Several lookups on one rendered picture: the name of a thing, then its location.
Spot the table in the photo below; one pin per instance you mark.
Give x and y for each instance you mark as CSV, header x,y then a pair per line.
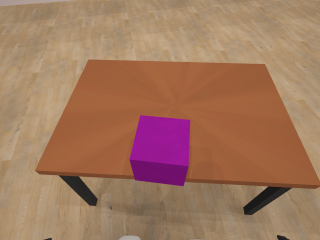
x,y
240,130

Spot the carton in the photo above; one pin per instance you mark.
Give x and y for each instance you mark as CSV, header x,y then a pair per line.
x,y
160,151

